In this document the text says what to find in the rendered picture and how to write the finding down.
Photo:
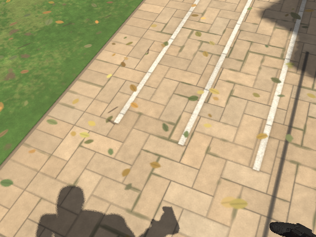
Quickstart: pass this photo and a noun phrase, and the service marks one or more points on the robot right hand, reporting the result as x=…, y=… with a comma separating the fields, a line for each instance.
x=286, y=229

